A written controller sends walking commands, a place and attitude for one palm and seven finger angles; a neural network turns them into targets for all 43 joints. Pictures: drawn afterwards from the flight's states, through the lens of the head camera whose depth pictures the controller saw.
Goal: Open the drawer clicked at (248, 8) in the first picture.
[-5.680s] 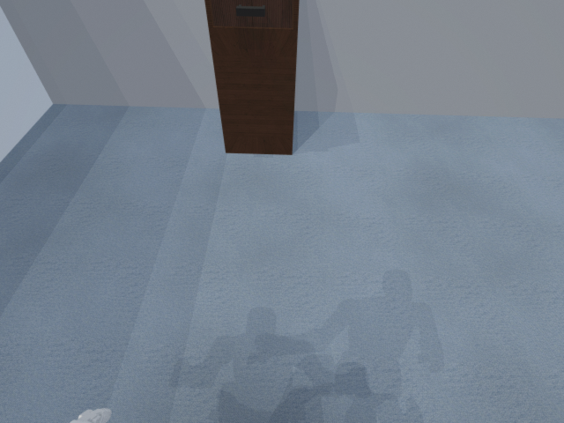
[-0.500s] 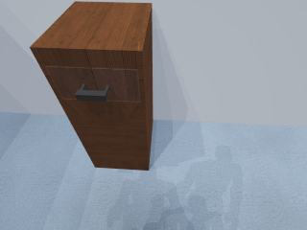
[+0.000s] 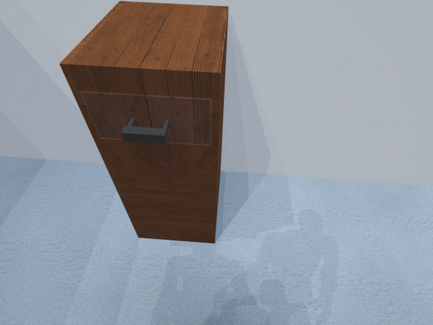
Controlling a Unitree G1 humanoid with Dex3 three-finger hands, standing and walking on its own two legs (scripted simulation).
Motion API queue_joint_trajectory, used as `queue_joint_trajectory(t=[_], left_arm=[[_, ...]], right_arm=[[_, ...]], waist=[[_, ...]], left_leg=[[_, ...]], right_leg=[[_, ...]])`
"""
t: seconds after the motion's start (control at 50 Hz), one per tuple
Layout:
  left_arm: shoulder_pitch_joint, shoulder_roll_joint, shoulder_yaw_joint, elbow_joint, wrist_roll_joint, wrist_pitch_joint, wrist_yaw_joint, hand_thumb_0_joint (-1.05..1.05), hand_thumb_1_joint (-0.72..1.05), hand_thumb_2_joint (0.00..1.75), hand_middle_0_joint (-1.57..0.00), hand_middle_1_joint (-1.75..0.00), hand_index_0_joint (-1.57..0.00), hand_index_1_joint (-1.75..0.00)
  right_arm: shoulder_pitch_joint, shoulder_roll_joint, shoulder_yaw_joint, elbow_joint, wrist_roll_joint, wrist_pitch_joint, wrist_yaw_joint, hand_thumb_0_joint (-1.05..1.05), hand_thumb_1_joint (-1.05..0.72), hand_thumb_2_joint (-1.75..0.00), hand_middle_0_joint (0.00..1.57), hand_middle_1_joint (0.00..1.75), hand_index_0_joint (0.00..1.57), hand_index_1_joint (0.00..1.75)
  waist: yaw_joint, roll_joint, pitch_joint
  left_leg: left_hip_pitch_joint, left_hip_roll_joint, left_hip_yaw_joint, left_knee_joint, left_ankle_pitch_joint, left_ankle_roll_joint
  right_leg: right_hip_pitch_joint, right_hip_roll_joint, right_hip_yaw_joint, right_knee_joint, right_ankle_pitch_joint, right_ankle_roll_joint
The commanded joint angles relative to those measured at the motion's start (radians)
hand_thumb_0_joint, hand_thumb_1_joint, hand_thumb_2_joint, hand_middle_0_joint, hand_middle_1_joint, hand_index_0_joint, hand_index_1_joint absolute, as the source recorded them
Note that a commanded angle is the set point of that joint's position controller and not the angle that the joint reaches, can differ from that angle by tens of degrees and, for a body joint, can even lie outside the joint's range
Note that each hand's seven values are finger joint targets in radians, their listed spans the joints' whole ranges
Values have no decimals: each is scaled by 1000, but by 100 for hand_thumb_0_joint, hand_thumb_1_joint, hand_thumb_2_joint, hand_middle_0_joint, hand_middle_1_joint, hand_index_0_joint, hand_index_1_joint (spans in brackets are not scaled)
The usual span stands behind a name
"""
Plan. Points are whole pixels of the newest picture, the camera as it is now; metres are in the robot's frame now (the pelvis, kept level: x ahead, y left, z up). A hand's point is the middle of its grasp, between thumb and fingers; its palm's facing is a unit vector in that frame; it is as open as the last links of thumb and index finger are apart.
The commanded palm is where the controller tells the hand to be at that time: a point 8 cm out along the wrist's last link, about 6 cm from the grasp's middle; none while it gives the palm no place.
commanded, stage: look again from close up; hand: left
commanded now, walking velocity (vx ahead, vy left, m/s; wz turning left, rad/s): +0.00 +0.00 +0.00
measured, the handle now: (147, 128) +0.58 +0.23 +0.00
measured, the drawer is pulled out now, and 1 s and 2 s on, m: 0.00 0.00 0.00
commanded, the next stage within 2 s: shuffle to correct the standing spot in 0.26 s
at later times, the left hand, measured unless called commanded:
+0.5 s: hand out of the picture +0.00 +0.20 -0.17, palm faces +0.01 -0.98 -0.19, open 7.4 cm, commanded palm none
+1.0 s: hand out of the picture +0.07 +0.18 -0.17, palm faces +0.03 -0.97 -0.25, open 7.4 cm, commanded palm none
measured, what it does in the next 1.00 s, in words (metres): stands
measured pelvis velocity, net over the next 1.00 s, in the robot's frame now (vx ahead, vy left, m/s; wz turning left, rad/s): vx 0.04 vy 0.00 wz -0.01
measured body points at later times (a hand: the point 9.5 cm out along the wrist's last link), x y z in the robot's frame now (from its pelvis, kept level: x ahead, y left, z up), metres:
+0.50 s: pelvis +0.01 +0.02 +0.00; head +0.02 +0.03 +0.45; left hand +0.00 +0.25 -0.16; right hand +0.00 -0.19 -0.16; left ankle -0.01 +0.11 -0.73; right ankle -0.02 -0.11 -0.73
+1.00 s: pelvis +0.04 +0.00 +0.00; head +0.08 -0.01 +0.45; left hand +0.07 +0.23 -0.15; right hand +0.07 -0.23 -0.16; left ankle -0.01 +0.11 -0.73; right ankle -0.01 -0.11 -0.73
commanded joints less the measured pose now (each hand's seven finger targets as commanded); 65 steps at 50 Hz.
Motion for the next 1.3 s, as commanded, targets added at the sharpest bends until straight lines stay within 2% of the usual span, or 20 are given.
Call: queue_joint_trajectory(t=[0.0, 0.34, 0.44, 0.52, 0.6, 0.66, 0.72, 0.76, 0.82, 0.88, 0.92, 1.0, 1.02, 1.04, 1.06, 1.1, 1.12, 1.16, 1.22, 1.28], left_arm=[[67, 97, 11, -40, 1, -1, 0, 0, 90, 90, -20, -30, -20, -30], [63, 114, 6, -17, 2, 2, -6, 0, 90, 90, -20, -30, -20, -30], [76, 103, 11, -17, 16, 2, -21, 0, 90, 90, -20, -30, -20, -30], [114, 104, 20, -16, 18, -9, -29, 0, 90, 90, -20, -30, -20, -30], [201, 154, 41, 15, 10, -26, -13, 0, 90, 90, -20, -30, -20, -30], [138, 134, 36, 0, 7, -24, 1, 0, 90, 90, -20, -30, -20, -30], [94, 102, 29, -24, -5, -10, 17, 0, 90, 90, -20, -30, -20, -30], [81, 93, 29, -38, -7, 1, 21, 0, 90, 90, -20, -30, -20, -30], [74, 90, 33, -50, -2, 6, 16, 0, 90, 90, -20, -30, -20, -30], [120, 137, 45, -39, 5, -4, 19, 0, 90, 90, -20, -30, -20, -30], [115, 156, 45, -47, 7, -5, 19, 0, 90, 90, -20, -30, -20, -30], [48, 147, 35, -78, 5, 3, 13, 0, 90, 90, -20, -30, -20, -30], [110, 184, 39, -66, 5, -17, 43, 0, 90, 90, -20, -30, -20, -30], [87, 208, 44, -122, 10, -29, 38, 0, 90, 90, -20, -30, -20, -30], [66, 203, 36, -135, 11, -36, 33, 0, 90, 90, -20, -30, -20, -30], [-2, 215, 37, -170, 2, -36, 27, 0, 90, 90, -20, -30, -20, -30], [-13, 201, 32, -180, -10, -29, 25, 0, 90, 90, -20, -30, -20, -30], [-9, 172, 23, -175, -6, -2, 21, 0, 90, 90, -20, -30, -20, -30], [-20, 166, 12, -164, -2, 5, 8, 0, 90, 90, -20, -30, -20, -30], [-36, 175, 10, -163, -2, 9, -2, 0, 90, 90, -20, -30, -20, -30]], right_arm=[[52, -87, -5, -44, 0, -16, -6, 0, -90, -90, 20, 30, 20, 30], [53, -109, 0, -4, 3, -25, -8, 0, -90, -90, 20, 30, 20, 30], [63, -130, -13, 4, -3, -12, 2, 0, -90, -90, 20, 30, 20, 30], [54, -115, -18, -9, -2, -15, 9, 0, -90, -90, 20, 30, 20, 30], [29, -54, -5, -34, -1, -27, 6, 0, -90, -90, 20, 30, 20, 30], [74, -45, 1, 5, 9, -29, -3, 0, -90, -90, 20, 30, 20, 30], [137, -102, -15, 40, 13, -28, -25, 0, -90, -90, 20, 30, 20, 30], [123, -122, -26, 28, 16, -21, -30, 0, -90, -90, 20, 30, 20, 30], [79, -117, -32, 3, 13, -14, -32, 0, -90, -90, 20, 30, 20, 30], [39, -100, -37, -27, 11, -7, -28, 0, -90, -90, 20, 30, 20, 30], [27, -82, -34, -37, 10, 0, -21, 0, -90, -90, 20, 30, 20, 30], [6, -70, -25, -31, 7, 2, -14, 0, -90, -90, 20, 30, 20, 30], [-86, -150, -50, -108, 18, 0, 0, 0, -90, -90, 20, 30, 20, 30], [-55, -91, -42, -149, 10, -1, 11, 0, -90, -90, 20, 30, 20, 30], [-66, -78, -37, -155, 16, 1, 12, 0, -90, -90, 20, 30, 20, 30], [-4, -81, -37, -136, 13, -1, 16, 0, -90, -90, 20, 30, 20, 30], [22, -110, -38, -121, 6, -5, 15, 0, -90, -90, 20, 30, 20, 30], [-19, -135, -32, -129, 4, 0, 9, 0, -90, -90, 20, 30, 20, 30], [-55, -137, -24, -142, 6, 2, 9, 0, -90, -90, 20, 30, 20, 30], [-49, -141, -19, -133, 3, 4, 13, 0, -90, -90, 20, 30, 20, 30]], waist=[[8, 77, 71], [6, 6, 33], [7, 39, 87], [22, 27, 121], [32, -213, 61], [-10, -81, 8], [-15, 135, -39], [-8, 145, -31], [6, 93, -18], [18, -51, -77], [14, -124, -95], [-1, -99, -86], [31, -191, -30], [10, -219, -76], [7, -185, -121], [-40, -12, -154], [-41, 76, -136], [-8, 166, -38], [-2, 6, 55], [-9, 8, 78]], left_leg=[[-77, 103, -118, -185, 201, 56], [6, 86, -97, -223, 262, 57], [-52, 106, -144, -288, -167, 90], [-115, 88, -130, -240, -210, 100], [-192, -22, 41, 46, 22, 38], [-2, 26, 9, -76, 301, 25], [207, 140, -82, -61, 1083, 81], [282, 188, -113, -84, 1245, 119], [266, 175, -97, -87, 1138, 118], [87, 85, -30, -25, 687, 48], [0, 49, -1, -29, 426, 21], [50, 55, -17, -82, 396, 17], [-21, 60, 17, 122, 342, -7], [-149, 11, -6, 138, -22, 13], [-144, 14, -9, 124, -116, 17], [-21, -3, 21, -59, 60, 23], [52, 48, -34, -66, 339, 43], [15, 118, -107, -86, 482, 76], [-46, 86, -92, -125, 233, 62], [-64, 66, -93, -191, 9, 53]], right_leg=[[-11, -59, 63, -74, 61, -31], [8, -88, 71, -95, 140, -12], [-50, -56, 37, -30, -83, -34], [-45, -67, 74, -35, -124, -56], [108, -230, 281, -142, 246, -124], [61, -175, 134, -2, 661, -87], [-52, -73, 32, 87, 299, -5], [-133, -49, 27, 92, -17, 7], [-105, -55, 31, 4, 31, 5], [84, -144, 109, 10, 645, -30], [143, -199, 135, 31, 825, -61], [74, -167, 111, 11, 651, -59], [37, -179, 190, -41, 961, -10], [165, -239, 231, -24, 1077, -64], [189, -252, 222, -19, 1057, -101], [165, -197, 141, 68, 919, -97], [73, -144, 108, 90, 686, -65], [6, -63, 60, 27, 201, -29], [-29, -64, 83, -64, 99, -29], [-63, -70, 112, -114, -43, -31]])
